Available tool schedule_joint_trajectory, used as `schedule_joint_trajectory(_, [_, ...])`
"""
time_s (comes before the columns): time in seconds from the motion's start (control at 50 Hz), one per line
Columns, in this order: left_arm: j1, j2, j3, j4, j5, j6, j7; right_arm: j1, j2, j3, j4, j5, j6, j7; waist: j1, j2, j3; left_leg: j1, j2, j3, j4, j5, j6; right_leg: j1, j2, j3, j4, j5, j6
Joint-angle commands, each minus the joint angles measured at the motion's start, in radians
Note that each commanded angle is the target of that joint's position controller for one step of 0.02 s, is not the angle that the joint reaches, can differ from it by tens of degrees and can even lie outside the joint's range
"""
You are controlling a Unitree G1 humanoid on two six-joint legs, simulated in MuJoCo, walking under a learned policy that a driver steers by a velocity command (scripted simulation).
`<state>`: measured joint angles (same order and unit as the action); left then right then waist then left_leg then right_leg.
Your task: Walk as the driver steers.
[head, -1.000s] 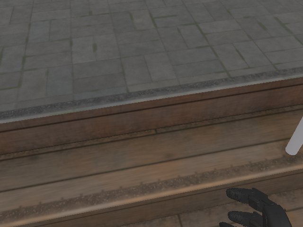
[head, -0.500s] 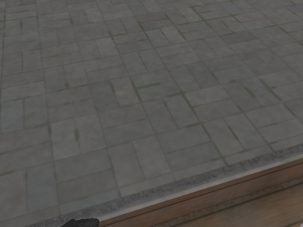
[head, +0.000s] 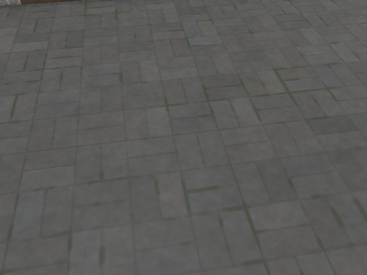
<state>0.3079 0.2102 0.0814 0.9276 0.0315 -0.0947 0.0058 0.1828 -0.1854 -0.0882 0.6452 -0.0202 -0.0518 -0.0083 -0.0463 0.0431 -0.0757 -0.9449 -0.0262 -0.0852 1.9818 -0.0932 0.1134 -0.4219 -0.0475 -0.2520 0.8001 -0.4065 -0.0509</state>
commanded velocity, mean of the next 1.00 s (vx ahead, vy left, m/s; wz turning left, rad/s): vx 0.50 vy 0.00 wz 0.37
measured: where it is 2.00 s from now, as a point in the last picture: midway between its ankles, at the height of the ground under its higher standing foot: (126, 138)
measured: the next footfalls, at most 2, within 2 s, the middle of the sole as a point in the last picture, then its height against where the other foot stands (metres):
left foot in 0.30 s outside the picture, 0.16 m higher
right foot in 0.90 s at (149, 210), level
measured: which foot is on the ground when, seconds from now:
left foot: up 0.00-0.28, down 0.30-0.90, up 0.92-1.00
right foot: down 0.00-0.32, up 0.34-0.88, down 0.90-1.00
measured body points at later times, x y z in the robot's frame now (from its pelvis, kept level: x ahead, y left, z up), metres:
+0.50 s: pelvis +0.29 +0.09 +0.15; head +0.30 +0.08 +0.60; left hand +0.42 +0.35 +0.08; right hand +0.44 -0.15 +0.02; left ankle +0.31 +0.12 -0.54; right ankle +0.26 -0.07 -0.36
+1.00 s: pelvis +0.62 +0.14 +0.19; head +0.63 +0.15 +0.64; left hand +0.65 +0.44 +0.09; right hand +0.76 -0.09 +0.07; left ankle +0.42 +0.17 -0.41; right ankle +0.69 +0.10 -0.54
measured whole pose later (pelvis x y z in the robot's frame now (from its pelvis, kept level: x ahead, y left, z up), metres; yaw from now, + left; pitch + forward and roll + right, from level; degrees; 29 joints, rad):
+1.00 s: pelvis +0.62 +0.14 +0.19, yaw +21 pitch +2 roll -1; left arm 0.22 0.27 0.06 0.71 0.01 -0.06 -0.01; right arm 0.37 -0.26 -0.05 0.78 -0.03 -0.09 -0.01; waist -0.03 0.02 0.00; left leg -0.33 -0.08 -0.05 1.28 -0.33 0.03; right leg -0.38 0.10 -0.06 0.52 -0.18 -0.11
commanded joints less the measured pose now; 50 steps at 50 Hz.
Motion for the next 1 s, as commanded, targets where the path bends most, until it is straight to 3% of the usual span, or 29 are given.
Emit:
schedule_joint_trajectory(0.02, [0.03, -0.052, -0.039, 0.003, 0.008, -0.051, -0.014, 0.045, 0.123, 0.058, -0.029, 0.011, 0.042, -0.007, -0.025, -0.059, 0.134, -0.265, -0.025, -0.014, 0.244, -0.071, -0.001, 0.052, -0.28, 0.298, -0.499, 0.169, -0.092])
schedule_joint_trajectory(0.04, [0.052, 0.003, -0.03, 0.012, 0.008, -0.064, -0.017, -0.035, 0.124, 0.061, -0.078, 0.005, 0.047, -0.014, -0.026, -0.063, 0.152, -0.342, -0.017, -0.012, 0.286, -0.139, 0.011, 0.088, -0.29, 0.275, -0.56, 0.118, -0.087])
schedule_joint_trajectory(0.1, [0.083, 0.053, -0.024, 0.023, 0.006, -0.072, -0.02, -0.193, 0.094, 0.066, -0.16, 0.0, 0.066, -0.03, -0.02, -0.071, 0.206, -0.494, -0.012, -0.015, 0.26, -0.284, 0.035, 0.194, -0.265, 0.208, -0.635, 0.037, -0.065])
schedule_joint_trajectory(0.14, [0.142, 0.037, -0.028, 0.04, 0.0, -0.058, 0.001, -0.294, 0.095, 0.079, -0.213, 0.0, 0.076, -0.019, -0.012, -0.045, 0.217, -0.416, 0.015, 0.061, -0.038, -0.232, 0.023, 0.168, -0.196, 0.113, -0.683, 0.018, -0.032])
schedule_joint_trajectory(0.18, [0.192, 0.115, -0.012, 0.04, -0.005, -0.063, 0.024, -0.278, 0.073, 0.081, -0.216, -0.001, 0.092, 0.007, 0.005, -0.122, 0.141, -0.313, 0.083, 0.167, -0.215, -0.229, 0.036, 0.278, -0.223, 0.064, -0.819, 0.143, -0.085])
schedule_joint_trajectory(0.2, [0.214, 0.112, -0.009, 0.049, -0.005, -0.055, 0.032, -0.308, 0.084, 0.083, -0.215, -0.006, 0.099, 0.021, 0.032, -0.136, 0.115, -0.254, 0.103, 0.202, -0.284, -0.26, 0.054, 0.358, -0.213, 0.025, -0.84, 0.261, -0.097])
schedule_joint_trajectory(0.22, [0.172, 0.087, -0.023, 0.027, -0.031, -0.046, 0.041, -0.296, 0.087, 0.087, -0.19, 0.015, 0.098, 0.029, 0.022, -0.126, 0.096, -0.065, 0.086, 0.278, -0.462, -0.359, 0.09, 0.353, -0.186, -0.059, -0.828, 0.58, -0.105])
schedule_joint_trajectory(0.24, [0.17, 0.106, -0.023, 0.004, -0.044, -0.031, 0.05, -0.259, 0.089, 0.082, -0.171, 0.009, 0.098, 0.028, 0.004, -0.112, 0.057, 0.115, 0.026, 0.349, -0.571, -0.412, 0.105, 0.345, -0.189, -0.082, -0.72, 1.113, -0.107])
schedule_joint_trajectory(0.28, [0.186, 0.223, 0.002, -0.028, -0.053, -0.01, 0.06, -0.082, 0.043, 0.061, -0.115, 0.022, 0.104, 0.02, -0.064, -0.234, -0.092, 0.287, -0.07, 0.374, -0.695, -0.509, 0.116, 0.522, -0.277, -0.051, -0.426, 1.766, -0.111])
schedule_joint_trajectory(0.3, [0.135, 0.258, 0.011, -0.067, -0.068, 0.0, 0.035, 0.063, -0.016, 0.043, -0.069, 0.028, 0.085, 0.021, -0.113, -0.262, -0.187, 0.463, -0.131, 0.32, -0.87, -0.477, 0.136, 0.545, -0.267, -0.048, -0.19, 1.807, -0.1])
schedule_joint_trajectory(0.32, [0.121, 0.248, 0.015, -0.13, -0.069, -0.009, 0.014, 0.14, -0.1, 0.009, -0.053, 0.03, 0.063, 0.022, -0.13, -0.244, -0.276, 0.691, -0.092, 0.039, -1.027, -0.515, 0.166, 0.348, -0.214, -0.025, 0.123, 1.478, -0.054])
schedule_joint_trajectory(0.34, [0.031, 0.181, 0.012, -0.24, -0.047, -0.025, -0.03, 0.148, -0.222, -0.033, -0.049, 0.031, 0.069, 0.013, -0.11, 0.052, -0.283, 0.819, 0.088, -0.552, -1.389, -0.83, 0.267, -0.037, -0.014, 0.039, 0.519, 0.618, 0.018])
schedule_joint_trajectory(0.36, [-0.062, 0.126, 0.014, -0.297, -0.003, -0.042, -0.055, 0.041, -0.271, -0.061, -0.064, 0.035, 0.079, 0.013, -0.061, 0.103, -0.294, 0.84, 0.156, -0.917, -1.67, -0.973, 0.261, -0.258, 0.095, 0.293, 0.892, 0.252, 0.043])
schedule_joint_trajectory(0.4, [-0.055, 0.023, -0.016, -0.348, 0.011, -0.053, -0.046, 0.01, -0.18, -0.034, -0.006, 0.017, 0.042, 0.003, 0.024, -0.053, -0.098, 0.671, 0.165, -0.769, -1.65, -0.603, 0.201, -0.395, 0.034, 0.357, 1.078, 0.3, 0.022])
schedule_joint_trajectory(0.44, [-0.082, -0.05, -0.051, -0.393, 0.021, -0.037, -0.011, 0.04, -0.081, -0.008, 0.075, -0.008, -0.004, -0.002, 0.078, -0.11, 0.037, 0.522, 0.122, -0.581, -1.533, -0.318, 0.181, -0.495, 0.009, 0.357, 1.164, 0.234, -0.002])
schedule_joint_trajectory(0.46, [-0.056, -0.081, -0.071, -0.396, 0.034, -0.018, 0.002, 0.033, -0.065, -0.003, 0.096, -0.014, -0.017, 0.0, 0.115, -0.091, 0.053, 0.483, 0.076, -0.422, -1.497, -0.207, 0.137, -0.491, -0.013, 0.373, 1.119, 0.235, -0.014])
schedule_joint_trajectory(0.5, [-0.032, -0.031, -0.073, -0.386, 0.033, 0.017, 0.01, 0.032, -0.08, 0.0, 0.097, -0.009, -0.033, -0.003, 0.136, -0.09, 0.083, 0.45, 0.053, -0.297, -1.536, -0.132, 0.141, -0.493, -0.037, 0.355, 0.935, 0.187, 0.005])
schedule_joint_trajectory(0.56, [-0.168, 0.046, -0.061, -0.404, 0.033, 0.036, 0.005, 0.1, -0.127, 0.002, 0.105, 0.014, -0.063, 0.0, 0.077, -0.093, 0.081, 0.493, 0.038, -0.252, -1.643, 0.044, 0.118, -0.429, -0.063, 0.271, 0.558, 0.27, 0.033])
schedule_joint_trajectory(0.66, [-0.367, -0.008, -0.082, -0.422, 0.012, 0.038, -0.029, 0.283, -0.175, -0.015, 0.122, 0.023, -0.063, -0.014, -0.052, 0.006, 0.03, 0.838, 0.073, -0.238, -1.719, 0.319, 0.059, -0.402, -0.02, 0.2, 0.101, 0.412, 0.043])
schedule_joint_trajectory(0.72, [-0.456, 0.022, -0.073, -0.43, -0.007, 0.039, -0.042, 0.323, -0.17, -0.012, 0.131, 0.012, -0.053, -0.01, -0.081, 0.043, 0.071, 0.978, 0.101, -0.237, -1.737, 0.387, 0.061, -0.413, 0.005, 0.18, -0.041, 0.402, 0.033])
schedule_joint_trajectory(0.8, [-0.425, 0.058, -0.059, -0.411, -0.017, 0.032, -0.042, 0.294, -0.192, -0.006, 0.129, 0.005, -0.054, -0.016, -0.061, 0.068, 0.066, 1.021, 0.114, -0.165, -1.688, 0.66, 0.017, -0.2, 0.059, 0.14, -0.229, 0.406, -0.017])
schedule_joint_trajectory(0.84, [-0.285, 0.109, -0.032, -0.367, -0.017, 0.032, -0.024, 0.292, -0.223, -0.009, 0.14, 0.001, -0.063, -0.02, 0.004, 0.089, 0.011, 1.057, 0.138, -0.151, -1.554, 0.942, -0.02, -0.022, 0.118, 0.137, -0.259, 0.316, -0.05])
schedule_joint_trajectory(0.86, [-0.152, 0.139, -0.015, -0.327, -0.019, 0.027, -0.012, 0.274, -0.237, -0.013, 0.138, -0.007, -0.063, -0.023, 0.073, 0.075, -0.035, 1.063, 0.134, -0.126, -1.397, 1.005, -0.034, 0.091, 0.126, 0.145, -0.315, 0.32, -0.074])
schedule_joint_trajectory(0.88, [0.011, 0.165, -0.003, -0.284, -0.01, 0.02, 0.004, 0.235, -0.232, -0.012, 0.121, -0.003, -0.064, -0.024, 0.156, 0.054, -0.099, 0.939, 0.117, -0.097, -1.203, 0.878, -0.038, 0.313, 0.058, 0.209, -0.343, 0.381, -0.112])
schedule_joint_trajectory(0.9, [0.164, 0.223, 0.012, -0.267, 0.009, 0.015, 0.013, 0.238, -0.157, 0.008, 0.077, -0.008, -0.068, -0.023, 0.195, -0.09, -0.235, 0.741, 0.045, -0.027, -0.886, 0.368, -0.031, 0.576, -0.147, 0.423, -0.258, 0.451, -0.164])
schedule_joint_trajectory(0.92, [0.117, 0.278, 0.025, -0.244, 0.007, 0.017, -0.006, 0.412, -0.132, 0.012, 0.078, 0.032, -0.059, -0.019, 0.065, -0.391, -0.308, 0.398, -0.135, 0.038, -0.533, -0.413, -0.112, 0.78, -0.377, 0.966, -0.36, 0.576, -0.372])
schedule_joint_trajectory(0.94, [0.025, 0.194, 0.021, -0.283, -0.031, 0.028, -0.02, 0.343, -0.187, 0.009, 0.079, -0.014, -0.057, -0.017, 0.069, -0.171, -0.241, 0.303, -0.051, -0.016, -0.499, -0.309, -0.088, 0.674, -0.307, 0.995, -0.46, 0.424, -0.37])
schedule_joint_trajectory(0.96, [-0.034, 0.143, 0.005, -0.29, -0.031, 0.027, -0.018, 0.197, -0.185, 0.014, 0.04, -0.013, -0.06, -0.007, 0.072, -0.087, -0.105, 0.254, -0.009, -0.02, -0.519, -0.224, -0.095, 0.547, -0.264, 0.836, -0.486, 0.346, -0.344])
schedule_joint_trajectory(1.0, [-0.013, 0.126, -0.003, -0.254, -0.029, 0.017, -0.011, 0.092, -0.163, 0.025, -0.013, -0.026, -0.054, 0.011, 0.046, 0.002, 0.016, 0.264, 0.043, -0.011, -0.637, -0.195, -0.102, 0.351, -0.174, 0.686, -0.53, 0.447, -0.283])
